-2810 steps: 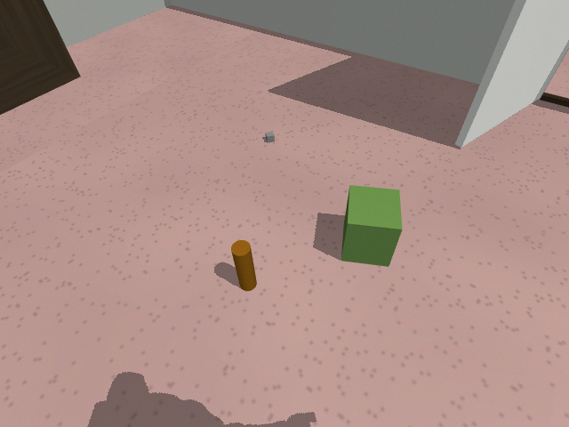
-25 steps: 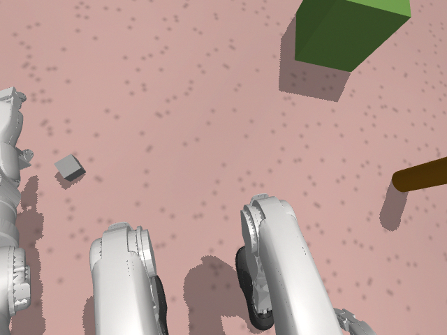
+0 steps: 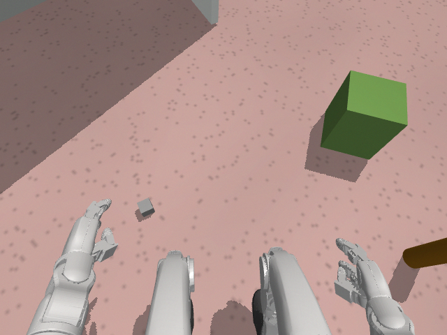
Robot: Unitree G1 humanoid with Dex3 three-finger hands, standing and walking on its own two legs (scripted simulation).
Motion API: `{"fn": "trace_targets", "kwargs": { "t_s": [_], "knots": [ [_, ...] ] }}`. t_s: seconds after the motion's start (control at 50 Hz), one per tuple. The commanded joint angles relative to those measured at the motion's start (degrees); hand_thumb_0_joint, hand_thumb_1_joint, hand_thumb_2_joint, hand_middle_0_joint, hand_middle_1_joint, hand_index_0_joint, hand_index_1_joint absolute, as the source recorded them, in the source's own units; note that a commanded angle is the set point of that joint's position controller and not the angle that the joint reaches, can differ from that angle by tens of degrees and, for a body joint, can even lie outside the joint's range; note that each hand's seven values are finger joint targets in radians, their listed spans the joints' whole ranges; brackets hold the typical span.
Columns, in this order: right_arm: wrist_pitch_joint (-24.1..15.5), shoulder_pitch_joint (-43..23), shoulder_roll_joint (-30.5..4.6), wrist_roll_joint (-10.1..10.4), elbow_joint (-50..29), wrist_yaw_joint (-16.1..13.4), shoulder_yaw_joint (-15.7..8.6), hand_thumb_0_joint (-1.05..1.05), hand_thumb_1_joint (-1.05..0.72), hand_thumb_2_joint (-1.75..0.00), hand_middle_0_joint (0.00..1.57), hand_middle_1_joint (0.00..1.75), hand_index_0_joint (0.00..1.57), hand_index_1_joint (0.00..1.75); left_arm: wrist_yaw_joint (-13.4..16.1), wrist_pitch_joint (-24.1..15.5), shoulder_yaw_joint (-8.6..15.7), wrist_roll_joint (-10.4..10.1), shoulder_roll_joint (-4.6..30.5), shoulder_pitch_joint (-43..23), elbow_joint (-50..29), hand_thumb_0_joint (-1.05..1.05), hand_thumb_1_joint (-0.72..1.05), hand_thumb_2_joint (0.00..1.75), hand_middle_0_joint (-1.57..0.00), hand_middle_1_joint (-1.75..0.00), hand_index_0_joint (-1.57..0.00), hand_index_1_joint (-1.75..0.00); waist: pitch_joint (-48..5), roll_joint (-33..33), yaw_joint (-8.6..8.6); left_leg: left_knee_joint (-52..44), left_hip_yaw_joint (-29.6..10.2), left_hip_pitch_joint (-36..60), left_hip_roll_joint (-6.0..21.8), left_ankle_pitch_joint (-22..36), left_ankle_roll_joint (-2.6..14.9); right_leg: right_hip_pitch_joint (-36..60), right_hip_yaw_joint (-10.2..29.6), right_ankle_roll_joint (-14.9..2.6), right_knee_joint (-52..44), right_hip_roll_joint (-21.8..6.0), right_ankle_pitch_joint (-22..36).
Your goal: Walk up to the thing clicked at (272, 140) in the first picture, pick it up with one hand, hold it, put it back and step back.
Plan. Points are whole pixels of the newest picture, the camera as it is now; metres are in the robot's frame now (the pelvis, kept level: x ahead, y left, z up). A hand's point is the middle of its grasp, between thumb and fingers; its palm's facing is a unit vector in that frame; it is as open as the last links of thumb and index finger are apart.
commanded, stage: home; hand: left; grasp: from above
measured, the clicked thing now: (146, 207) +0.51 +0.27 -0.53
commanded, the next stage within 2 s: none
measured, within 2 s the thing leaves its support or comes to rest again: neither
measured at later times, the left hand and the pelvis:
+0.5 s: hand (76, 258) +0.24 +0.19 +0.10, palm faces +0.10 -0.97 -0.22, open 7.4 cm; pelvis +0.07 +0.00 +0.16, yaw +2 degrees
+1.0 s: hand (72, 268) +0.23 +0.19 +0.12, palm faces +0.10 -0.97 -0.20, open 7.4 cm; pelvis +0.08 +0.00 +0.17, yaw +3 degrees
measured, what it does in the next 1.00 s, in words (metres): rises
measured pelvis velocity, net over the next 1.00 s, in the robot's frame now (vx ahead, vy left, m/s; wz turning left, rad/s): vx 0.08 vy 0.00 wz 0.05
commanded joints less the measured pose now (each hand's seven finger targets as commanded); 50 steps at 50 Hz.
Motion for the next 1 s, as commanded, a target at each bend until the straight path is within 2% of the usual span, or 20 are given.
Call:
{"fn": "trace_targets", "kwargs": {
  "t_s": [0.0, 0.04, 0.1, 0.16, 0.18, 0.22, 0.24, 0.28, 0.32, 0.36, 0.38, 0.4, 0.46, 0.56, 0.64, 0.7, 0.8, 0.84, 0.92, 0.98],
  "knots": [
    [-3.85, 2.50, -8.40, 0.49, -6.39, -2.89, -2.55, 0.00, -0.90, -0.90, 0.20, 0.30, 0.20, 0.30, 2.19, 0.72, 3.48, -6.17, 7.20, -5.20, -16.69, 0.00, 0.90, 0.90, -0.20, -0.30, -0.20, -0.30, -21.22, 6.87, -2.03, -23.99, -0.72, 27.16, -0.50, -7.10, 2.28, 18.25, 1.78, -2.00, -20.73, 1.60, -2.35],
    [-4.49, 3.26, -7.60, 0.79, -6.97, -3.75, -1.90, 0.00, -0.90, -0.90, 0.20, 0.30, 0.20, 0.30, 2.73, 2.07, 3.75, -8.12, 6.13, -1.62, -18.11, 0.00, 0.90, 0.90, -0.20, -0.30, -0.20, -0.30, -20.47, 5.69, -2.01, -26.26, -0.79, 30.05, -0.66, -4.89, 2.26, 22.40, 1.83, -1.98, -23.59, 1.57, -0.73],
    [-5.34, 4.40, -6.51, 0.83, -6.96, -5.13, -0.95, 0.00, -0.90, -0.90, 0.20, 0.30, 0.20, 0.30, 3.29, 4.56, 3.53, -10.60, 3.63, 3.54, -18.66, 0.00, 0.90, 0.90, -0.20, -0.30, -0.20, -0.30, -16.10, 3.93, -2.08, -30.19, -0.32, 32.96, -0.75, -2.14, 2.20, 27.62, 2.16, -1.94, -28.83, 1.63, 1.19],
    [-6.51, 5.94, -6.07, 0.97, -7.16, -6.73, -0.48, 0.00, -0.90, -0.90, 0.20, 0.30, 0.20, 0.30, 3.40, 6.31, 4.64, -13.55, 1.55, 9.22, -21.77, 0.00, 0.90, 0.90, -0.20, -0.30, -0.20, -0.30, -15.99, 3.93, -1.61, -33.91, -0.05, 38.49, -0.76, 4.09, 1.95, 34.00, 1.71, -1.87, -32.60, 1.66, 6.36],
    [-6.90, 6.43, -5.89, 0.89, -7.00, -7.22, -0.36, 0.00, -0.90, -0.90, 0.20, 0.30, 0.20, 0.30, 3.30, 6.87, 4.15, -14.15, 0.59, 11.02, -22.20, 0.00, 0.90, 0.90, -0.20, -0.30, -0.20, -0.30, -15.30, 4.06, -1.52, -35.17, -0.06, 40.00, -0.71, 6.33, 1.78, 35.65, 1.50, -1.81, -33.53, 1.79, 8.23],
    [-7.59, 7.12, -5.66, 0.77, -7.47, -8.08, -0.21, 0.00, -0.90, -0.90, 0.20, 0.30, 0.20, 0.30, 3.23, 7.83, 4.86, -15.16, 0.17, 14.63, -23.02, 0.00, 0.90, 0.90, -0.20, -0.30, -0.20, -0.30, -13.60, 3.55, -1.36, -37.33, 0.48, 42.78, -0.83, 9.04, 1.73, 38.83, 1.27, -1.74, -36.33, 1.96, 10.24],
    [-7.90, 7.67, -5.41, 0.74, -7.48, -8.45, -0.18, 0.00, -0.90, -0.90, 0.20, 0.30, 0.20, 0.30, 3.05, 8.19, 4.26, -15.68, -0.96, 16.05, -24.13, 0.00, 0.90, 0.90, -0.20, -0.30, -0.20, -0.30, -12.84, 3.47, -1.47, -38.42, 0.75, 44.34, -0.79, 10.72, 1.62, 40.37, 1.30, -1.76, -37.52, 2.00, 11.58],
    [-8.54, 8.49, -5.11, 0.46, -8.05, -9.06, -0.12, 0.00, -0.90, -0.90, 0.20, 0.30, 0.20, 0.30, 2.92, 8.79, 5.28, -16.44, -0.79, 18.74, -26.68, 0.00, 0.90, 0.90, -0.20, -0.30, -0.20, -0.30, -11.64, 3.98, -0.68, -40.73, 1.07, 46.78, -0.89, 12.66, 1.54, 43.67, 0.94, -1.59, -40.08, 2.05, 13.25],
    [-9.18, 9.42, -4.64, 0.32, -8.74, -9.55, -0.11, 0.00, -0.90, -0.90, 0.20, 0.30, 0.20, 0.30, 2.61, 9.35, 4.36, -16.87, -2.34, 22.53, -28.92, 0.00, 0.90, 0.90, -0.20, -0.30, -0.20, -0.30, -11.10, 3.58, -0.68, -42.40, 1.72, 49.52, -1.01, 15.99, 1.52, 46.53, 0.45, -1.57, -42.03, 2.37, 15.98],
    [-9.70, 9.88, -4.38, 0.09, -9.44, -10.02, -0.30, 0.00, -0.90, -0.90, 0.20, 0.30, 0.20, 0.30, 2.40, 9.77, 4.55, -17.04, -2.45, 25.35, -31.81, 0.00, 0.90, 0.90, -0.20, -0.30, -0.20, -0.30, -9.69, 4.16, -0.22, -44.28, 2.50, 51.63, -1.24, 17.61, 1.48, 49.01, 0.25, -1.52, -44.35, 2.51, 17.31],
    [-9.96, 9.96, -4.21, -0.03, -9.48, -10.18, -0.28, 0.00, -0.90, -0.90, 0.20, 0.30, 0.20, 0.30, 2.19, 9.95, 3.55, -16.91, -2.93, 26.37, -32.64, 0.00, 0.90, 0.90, -0.20, -0.30, -0.20, -0.30, -9.05, 3.75, -0.34, -45.14, 2.48, 52.53, -1.24, 18.75, 1.42, 49.72, 0.02, -1.51, -45.18, 2.62, 18.18],
    [-10.21, 10.00, -4.20, -0.25, -9.84, -10.30, -0.37, 0.00, -0.90, -0.90, 0.20, 0.30, 0.20, 0.30, 2.06, 10.04, 4.07, -16.89, -2.66, 27.80, -34.28, 0.00, 0.90, 0.90, -0.20, -0.30, -0.20, -0.30, -8.84, 4.10, 0.05, -45.82, 2.61, 53.65, -1.20, 19.48, 1.37, 50.74, -0.24, -1.49, -45.78, 2.77, 18.66],
    [-10.80, 10.04, -4.22, -0.44, -10.39, -10.55, -0.41, 0.00, -0.90, -0.90, 0.20, 0.30, 0.20, 0.30, 1.43, 10.39, 2.63, -16.55, -3.95, 31.24, -35.06, 0.00, 0.90, 0.90, -0.20, -0.30, -0.20, -0.30, -5.41, 2.94, 0.14, -48.18, 2.37, 55.15, -1.07, 19.81, 1.36, 51.25, -0.95, -1.47, -47.27, 3.09, 18.72],
    [-11.94, 9.60, -4.72, -0.88, -10.79, -10.63, -0.89, 0.00, -0.90, -0.90, 0.20, 0.30, 0.20, 0.30, 0.23, 10.61, 2.51, -16.35, -3.88, 32.94, -36.63, 0.00, 0.90, 0.90, -0.20, -0.30, -0.20, -0.30, -2.66, 1.37, 0.40, -50.39, 2.21, 56.07, -1.02, 18.57, 1.58, 52.45, -1.71, -1.25, -49.18, 3.12, 17.07],
    [-12.96, 9.22, -5.13, -1.34, -10.13, -10.59, -0.97, 0.00, -0.90, -0.90, 0.20, 0.30, 0.20, 0.30, -0.72, 10.28, 2.23, -16.21, -3.93, 30.93, -35.11, 0.00, 0.90, 0.90, -0.20, -0.30, -0.20, -0.30, -0.57, 0.00, -0.17, -50.59, 2.70, 56.23, -1.22, 17.21, 1.77, 52.33, -1.73, -1.00, -49.92, 2.96, 15.74],
    [-13.55, 8.86, -5.34, -1.51, -10.04, -10.46, -1.26, 0.00, -0.90, -0.90, 0.20, 0.30, 0.20, 0.30, -1.03, 9.75, 2.69, -15.67, -3.23, 29.51, -35.54, 0.00, 0.90, 0.90, -0.20, -0.30, -0.20, -0.30, -0.98, 1.01, 0.22, -50.78, 2.59, 56.69, -1.19, 16.92, 1.64, 52.31, -1.53, -1.05, -49.60, 2.71, 15.33],
    [-14.12, 8.34, -5.11, -1.67, -9.85, -10.33, -1.03, 0.00, -0.90, -0.90, 0.20, 0.30, 0.20, 0.30, -0.78, 9.47, 3.04, -15.31, -2.86, 30.00, -36.90, 0.00, 0.90, 0.90, -0.20, -0.30, -0.20, -0.30, -3.52, 2.54, 0.90, -49.89, 3.11, 57.98, -1.53, 19.81, 1.51, 54.05, -1.18, -1.04, -49.19, 2.41, 18.40],
    [-14.12, 8.42, -5.25, -1.68, -9.50, -10.32, -1.02, 0.00, -0.90, -0.90, 0.20, 0.30, 0.20, 0.30, -0.68, 9.62, 2.68, -15.30, -3.17, 30.74, -36.08, 0.00, 0.90, 0.90, -0.20, -0.30, -0.20, -0.30, -4.36, 1.90, 0.66, -49.67, 3.16, 58.76, -1.49, 21.45, 1.55, 54.71, -1.11, -1.01, -49.02, 2.46, 20.08],
    [-14.06, 7.85, -5.14, -1.80, -9.33, -10.30, -0.85, 0.00, -0.90, -0.90, 0.20, 0.30, 0.20, 0.30, -0.59, 9.52, 2.60, -15.31, -3.25, 30.50, -34.96, 0.00, 0.90, 0.90, -0.20, -0.30, -0.20, -0.30, -1.89, 1.62, 0.68, -49.89, 3.15, 57.01, -1.61, 18.35, 1.69, 53.78, -1.13, -0.84, -49.80, 2.35, 17.62],
    [-14.07, 7.81, -5.11, -1.69, -9.40, -10.30, -0.91, 0.00, -0.90, -0.90, 0.20, 0.30, 0.20, 0.30, -0.64, 9.49, 2.97, -15.41, -3.04, 30.58, -35.88, 0.00, 0.90, 0.90, -0.20, -0.30, -0.20, -0.30, -2.70, 2.33, 1.15, -50.29, 2.98, 57.36, -1.41, 18.46, 1.52, 54.03, -1.22, -1.03, -49.40, 2.44, 17.32]
  ]
}}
